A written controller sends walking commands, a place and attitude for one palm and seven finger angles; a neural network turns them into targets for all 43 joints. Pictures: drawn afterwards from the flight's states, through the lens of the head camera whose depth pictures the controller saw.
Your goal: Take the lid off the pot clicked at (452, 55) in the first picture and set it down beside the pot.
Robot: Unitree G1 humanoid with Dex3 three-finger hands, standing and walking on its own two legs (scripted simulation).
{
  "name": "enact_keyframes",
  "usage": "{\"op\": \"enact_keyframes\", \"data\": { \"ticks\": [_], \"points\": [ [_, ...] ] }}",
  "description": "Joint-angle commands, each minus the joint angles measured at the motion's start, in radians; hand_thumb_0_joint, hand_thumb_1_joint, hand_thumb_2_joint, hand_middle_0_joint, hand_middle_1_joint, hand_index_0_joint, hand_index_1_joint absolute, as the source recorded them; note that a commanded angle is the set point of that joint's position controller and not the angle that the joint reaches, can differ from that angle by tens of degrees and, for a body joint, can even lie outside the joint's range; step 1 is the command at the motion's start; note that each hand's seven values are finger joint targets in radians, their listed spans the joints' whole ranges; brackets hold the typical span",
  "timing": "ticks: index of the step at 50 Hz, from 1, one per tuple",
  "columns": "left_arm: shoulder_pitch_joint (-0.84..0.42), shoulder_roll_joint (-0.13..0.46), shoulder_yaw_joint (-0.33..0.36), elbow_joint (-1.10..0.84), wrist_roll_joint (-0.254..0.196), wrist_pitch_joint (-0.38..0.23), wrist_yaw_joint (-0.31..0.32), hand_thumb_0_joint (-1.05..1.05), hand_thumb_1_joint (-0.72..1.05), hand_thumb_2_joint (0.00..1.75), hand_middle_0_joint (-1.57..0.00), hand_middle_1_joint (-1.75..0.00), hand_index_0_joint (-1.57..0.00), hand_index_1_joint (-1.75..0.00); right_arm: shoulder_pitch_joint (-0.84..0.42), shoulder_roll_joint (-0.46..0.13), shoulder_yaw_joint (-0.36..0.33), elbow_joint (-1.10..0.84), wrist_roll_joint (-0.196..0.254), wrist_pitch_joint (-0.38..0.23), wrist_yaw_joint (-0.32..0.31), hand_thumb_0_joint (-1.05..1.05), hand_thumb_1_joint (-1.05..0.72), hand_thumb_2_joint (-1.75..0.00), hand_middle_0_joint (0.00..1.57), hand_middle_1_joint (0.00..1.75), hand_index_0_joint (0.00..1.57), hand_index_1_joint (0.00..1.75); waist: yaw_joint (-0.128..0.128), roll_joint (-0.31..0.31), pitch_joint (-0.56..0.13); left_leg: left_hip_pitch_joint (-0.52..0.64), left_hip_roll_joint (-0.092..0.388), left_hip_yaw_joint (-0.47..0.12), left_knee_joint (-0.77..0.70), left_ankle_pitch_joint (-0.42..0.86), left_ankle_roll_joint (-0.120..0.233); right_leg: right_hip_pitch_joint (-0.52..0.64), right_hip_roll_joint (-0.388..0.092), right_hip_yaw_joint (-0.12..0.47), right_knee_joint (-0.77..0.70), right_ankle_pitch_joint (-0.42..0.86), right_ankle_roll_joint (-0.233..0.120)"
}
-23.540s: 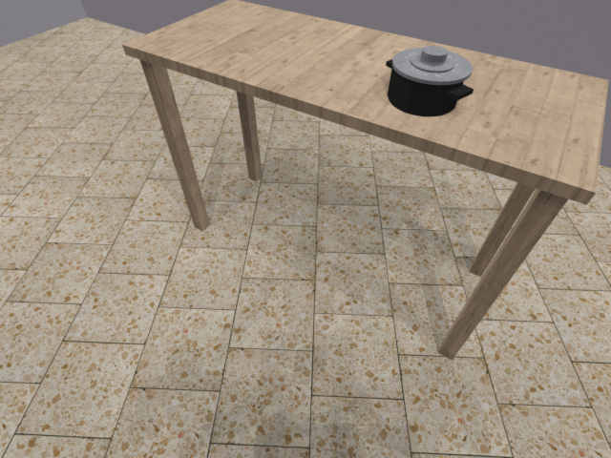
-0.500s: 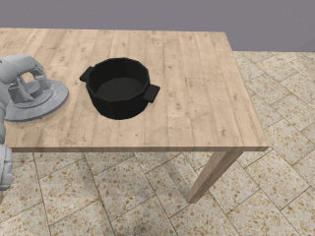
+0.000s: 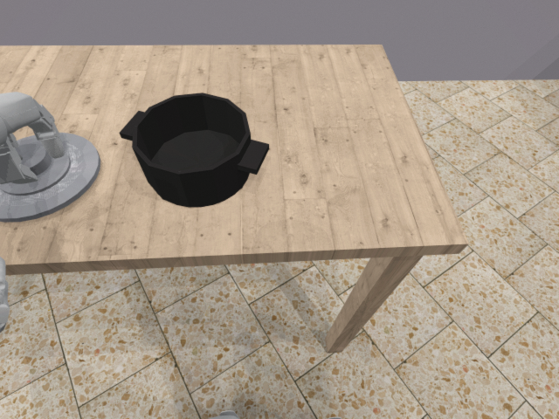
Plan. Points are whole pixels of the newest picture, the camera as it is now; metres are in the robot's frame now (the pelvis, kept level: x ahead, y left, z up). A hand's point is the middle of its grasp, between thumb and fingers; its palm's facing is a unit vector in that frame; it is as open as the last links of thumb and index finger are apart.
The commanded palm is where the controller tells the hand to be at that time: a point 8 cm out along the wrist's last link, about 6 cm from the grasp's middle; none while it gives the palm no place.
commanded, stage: open the fingers wide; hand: left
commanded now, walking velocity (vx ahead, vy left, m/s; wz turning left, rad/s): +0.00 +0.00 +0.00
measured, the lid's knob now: (27, 160) +0.46 +0.35 +0.10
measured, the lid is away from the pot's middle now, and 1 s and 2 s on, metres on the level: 0.23 0.23 0.23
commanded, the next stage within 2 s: raise the empty hand in 1.04 s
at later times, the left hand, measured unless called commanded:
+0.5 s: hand (16, 165) +0.43 +0.34 +0.12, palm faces -0.41 -0.10 -0.91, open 8.2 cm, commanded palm +0.45 +0.34 +0.18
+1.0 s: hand (16, 165) +0.43 +0.34 +0.12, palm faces -0.41 -0.10 -0.91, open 10.9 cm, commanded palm +0.45 +0.34 +0.18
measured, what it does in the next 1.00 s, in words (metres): stands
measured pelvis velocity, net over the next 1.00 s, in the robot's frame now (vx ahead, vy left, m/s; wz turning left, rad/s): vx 0.01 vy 0.00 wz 0.01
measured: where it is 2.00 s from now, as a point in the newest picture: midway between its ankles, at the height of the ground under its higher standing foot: outside the picture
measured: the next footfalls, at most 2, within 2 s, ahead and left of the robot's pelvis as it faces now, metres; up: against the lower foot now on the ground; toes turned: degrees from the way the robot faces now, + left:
none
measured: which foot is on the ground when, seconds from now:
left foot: down 0.00-1.00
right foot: down 0.00-1.00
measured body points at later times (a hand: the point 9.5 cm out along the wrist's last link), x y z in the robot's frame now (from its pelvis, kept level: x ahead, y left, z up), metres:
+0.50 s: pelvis +0.00 +0.00 +0.00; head +0.07 +0.01 +0.45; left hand +0.45 +0.34 +0.17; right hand +0.08 -0.27 -0.12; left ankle +0.02 +0.09 -0.72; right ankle +0.00 -0.15 -0.72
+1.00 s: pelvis +0.01 +0.00 +0.00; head +0.07 +0.01 +0.45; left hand +0.45 +0.34 +0.17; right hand +0.07 -0.27 -0.12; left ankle +0.02 +0.09 -0.72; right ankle +0.00 -0.15 -0.72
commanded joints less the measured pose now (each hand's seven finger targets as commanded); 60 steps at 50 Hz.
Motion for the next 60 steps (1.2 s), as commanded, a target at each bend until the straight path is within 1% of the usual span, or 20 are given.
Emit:
{"op": "enact_keyframes", "data": {
  "ticks": [1, 4, 8, 11, 17, 19, 22, 24, 26, 28, 31, 35, 37, 39, 43, 47, 49, 53, 56, 60],
  "points": [
    [-0.324, 0.241, 0.089, -0.247, -0.029, -0.081, 0.031, 0.0, 0.43, 1.13, -0.75, -0.89, -0.81, -0.92, 0.019, -0.165, -0.067, -0.1, -0.011, 0.025, -0.013, 0.0, -0.9, -0.9, 0.2, 0.3, 0.2, 0.3, 0.001, 0.003, -0.303, 0.292, -0.029, -0.021, -0.082, 0.196, 0.026, -0.019, 0.078, -0.061, -0.081, 0.14, -0.07],
    [-0.351, 0.296, 0.115, -0.256, -0.038, -0.075, 0.035, 0.0, 0.4, 1.09, -0.71, -0.89, -0.77, -0.92, 0.018, -0.169, -0.067, -0.102, -0.007, 0.038, -0.021, 0.0, -0.9, -0.9, 0.2, 0.3, 0.2, 0.3, 0.006, 0.049, -0.34, 0.301, -0.04, -0.014, -0.081, 0.184, 0.028, -0.002, 0.078, -0.059, -0.078, 0.132, -0.074],
    [-0.336, 0.255, 0.086, -0.256, -0.018, -0.08, 0.05, 0.0, 0.35, 1.04, -0.67, -0.88, -0.72, -0.91, 0.013, -0.157, -0.063, -0.1, -0.004, 0.041, -0.02, 0.0, -0.9, -0.9, 0.2, 0.3, 0.2, 0.3, 0.007, 0.104, -0.342, 0.344, -0.039, -0.024, -0.076, 0.241, 0.018, -0.036, 0.085, -0.067, -0.072, 0.141, -0.084],
    [-0.325, 0.273, 0.112, -0.258, -0.018, -0.08, 0.062, 0.0, 0.31, 1.01, -0.64, -0.88, -0.69, -0.9, 0.015, -0.156, -0.066, -0.094, -0.004, 0.045, -0.019, 0.0, -0.9, -0.9, 0.2, 0.3, 0.2, 0.3, 0.013, 0.083, -0.365, 0.352, -0.037, -0.026, -0.075, 0.24, 0.02, -0.018, 0.083, -0.063, -0.076, 0.148, -0.081],
    [-0.339, 0.255, 0.088, -0.212, -0.027, -0.063, 0.06, 0.0, 0.22, 0.95, -0.58, -0.85, -0.62, -0.87, 0.001, -0.158, -0.056, -0.093, -0.001, 0.042, -0.026, 0.0, -0.9, -0.9, 0.2, 0.3, 0.2, 0.3, 0.003, 0.029, -0.307, 0.299, -0.038, -0.022, -0.091, 0.178, 0.024, -0.007, 0.08, -0.063, -0.086, 0.133, -0.078],
    [-0.368, 0.245, 0.079, -0.273, -0.022, -0.069, 0.064, 0.0, 0.19, 0.94, -0.57, -0.84, -0.6, -0.86, -0.007, -0.156, -0.06, -0.098, -0.005, 0.043, -0.025, 0.0, -0.9, -0.9, 0.2, 0.3, 0.2, 0.3, 0.008, 0.099, -0.355, 0.362, -0.035, -0.028, -0.087, 0.231, 0.015, -0.022, 0.079, -0.065, -0.08, 0.14, -0.081],
    [-0.334, 0.257, 0.101, -0.243, -0.025, -0.073, 0.064, 0.0, 0.14, 0.91, -0.54, -0.83, -0.57, -0.84, -0.004, -0.154, -0.06, -0.101, -0.005, 0.043, -0.026, 0.0, -0.9, -0.9, 0.2, 0.3, 0.2, 0.3, 0.011, 0.041, -0.36, 0.342, -0.039, -0.024, -0.082, 0.251, 0.021, 0.01, 0.079, -0.062, -0.08, 0.172, -0.078],
    [-0.347, 0.233, 0.082, -0.271, -0.032, -0.073, 0.063, 0.0, 0.12, 0.89, -0.52, -0.82, -0.54, -0.83, -0.013, -0.152, -0.06, -0.102, -0.007, 0.044, -0.024, 0.0, -0.9, -0.9, 0.2, 0.3, 0.2, 0.3, 0.008, 0.065, -0.37, 0.367, -0.037, -0.021, -0.077, 0.286, 0.02, 0.004, 0.079, -0.062, -0.08, 0.187, -0.077],
    [-0.323, 0.29, 0.131, -0.259, -0.028, -0.076, 0.07, 0.0, 0.09, 0.87, -0.5, -0.81, -0.52, -0.82, -0.012, -0.154, -0.058, -0.103, -0.006, 0.047, -0.023, 0.0, -0.9, -0.9, 0.2, 0.3, 0.2, 0.3, 0.018, 0.061, -0.359, 0.343, -0.04, -0.02, -0.083, 0.272, 0.02, 0.023, 0.079, -0.061, -0.08, 0.186, -0.08],
    [-0.34, 0.243, 0.093, -0.293, -0.034, -0.077, 0.066, 0.0, 0.06, 0.86, -0.49, -0.8, -0.5, -0.81, -0.023, -0.152, -0.059, -0.106, -0.005, 0.047, -0.023, 0.0, -0.9, -0.9, 0.2, 0.3, 0.2, 0.3, 0.014, 0.082, -0.36, 0.366, -0.036, -0.023, -0.084, 0.316, 0.017, 0.015, 0.077, -0.064, -0.082, 0.2, -0.082],
    [-0.308, 0.272, 0.124, -0.273, -0.035, -0.077, 0.069, 0.0, 0.01, 0.83, -0.46, -0.78, -0.47, -0.79, -0.016, -0.152, -0.061, -0.104, -0.006, 0.051, -0.021, 0.0, -0.9, -0.9, 0.2, 0.3, 0.2, 0.3, 0.016, 0.051, -0.365, 0.358, -0.038, -0.017, -0.084, 0.294, 0.022, 0.031, 0.079, -0.061, -0.087, 0.201, -0.077],
    [-0.298, 0.265, 0.124, -0.296, -0.035, -0.082, 0.073, 0.0, -0.05, 0.8, -0.43, -0.76, -0.43, -0.76, -0.02, -0.149, -0.063, -0.108, -0.007, 0.058, -0.018, 0.0, -0.9, -0.9, 0.2, 0.3, 0.2, 0.3, 0.018, 0.087, -0.373, 0.386, -0.035, -0.025, -0.082, 0.343, 0.017, 0.021, 0.08, -0.065, -0.085, 0.203, -0.079],
    [-0.286, 0.242, 0.108, -0.289, -0.041, -0.08, 0.071, 0.0, -0.08, 0.78, -0.41, -0.74, -0.41, -0.74, -0.02, -0.147, -0.064, -0.108, -0.007, 0.058, -0.015, 0.0, -0.9, -0.9, 0.2, 0.3, 0.2, 0.3, 0.017, 0.068, -0.355, 0.373, -0.037, -0.025, -0.089, 0.319, 0.019, 0.024, 0.081, -0.065, -0.092, 0.193, -0.079],
    [-0.291, 0.287, 0.14, -0.262, -0.037, -0.08, 0.074, 0.0, -0.08, 0.79, -0.41, -0.74, -0.41, -0.74, -0.018, -0.155, -0.061, -0.104, -0.007, 0.059, -0.019, 0.0, -0.9, -0.9, 0.2, 0.3, 0.2, 0.3, 0.019, 0.048, -0.349, 0.346, -0.039, -0.021, -0.092, 0.291, 0.021, 0.034, 0.079, -0.063, -0.09, 0.191, -0.079],
    [-0.291, 0.259, 0.115, -0.268, -0.034, -0.081, 0.073, 0.0, -0.09, 0.8, -0.42, -0.73, -0.42, -0.73, -0.018, -0.152, -0.061, -0.108, -0.006, 0.054, -0.02, 0.0, -0.9, -0.9, 0.2, 0.3, 0.2, 0.3, 0.017, 0.057, -0.357, 0.362, -0.041, -0.018, -0.091, 0.314, 0.021, 0.037, 0.08, -0.062, -0.092, 0.207, -0.081],
    [-0.282, 0.293, 0.139, -0.251, -0.035, -0.082, 0.074, 0.0, -0.09, 0.81, -0.42, -0.72, -0.42, -0.72, -0.013, -0.153, -0.062, -0.106, -0.005, 0.059, -0.02, 0.0, -0.9, -0.9, 0.2, 0.3, 0.2, 0.3, 0.016, 0.038, -0.355, 0.33, -0.043, -0.011, -0.093, 0.283, 0.025, 0.056, 0.077, -0.058, -0.093, 0.209, -0.078],
    [-0.318, 0.274, 0.122, -0.313, -0.035, -0.086, 0.074, 0.0, -0.09, 0.81, -0.42, -0.72, -0.42, -0.72, -0.021, -0.153, -0.066, -0.109, -0.007, 0.061, -0.018, 0.0, -0.9, -0.9, 0.2, 0.3, 0.2, 0.3, 0.019, 0.103, -0.382, 0.389, -0.037, -0.024, -0.088, 0.35, 0.017, 0.031, 0.078, -0.061, -0.09, 0.208, -0.08],
    [-0.306, 0.268, 0.13, -0.339, -0.042, -0.094, 0.075, 0.0, -0.09, 0.81, -0.42, -0.72, -0.42, -0.72, -0.02, -0.152, -0.067, -0.111, -0.009, 0.059, -0.019, 0.0, -0.9, -0.9, 0.2, 0.3, 0.2, 0.3, 0.021, 0.106, -0.399, 0.422, -0.031, -0.031, -0.085, 0.406, 0.015, 0.028, 0.081, -0.066, -0.09, 0.218, -0.081],
    [-0.287, 0.268, 0.135, -0.297, -0.045, -0.086, 0.078, 0.0, -0.09, 0.81, -0.42, -0.72, -0.42, -0.72, -0.019, -0.152, -0.066, -0.105, -0.008, 0.062, -0.018, 0.0, -0.9, -0.9, 0.2, 0.3, 0.2, 0.3, 0.017, 0.056, -0.364, 0.375, -0.036, -0.026, -0.095, 0.339, 0.02, 0.038, 0.08, -0.064, -0.097, 0.206, -0.079],
    [-0.339, 0.308, 0.153, -0.324, -0.036, -0.08, 0.09, 0.0, -0.09, 0.81, -0.42, -0.72, -0.42, -0.72, -0.023, -0.154, -0.063, -0.103, -0.007, 0.059, -0.021, 0.0, -0.9, -0.9, 0.2, 0.3, 0.2, 0.3, 0.023, 0.103, -0.376, 0.402, -0.036, -0.036, -0.104, 0.326, 0.017, 0.037, 0.078, -0.063, -0.103, 0.186, -0.084]
  ]
}}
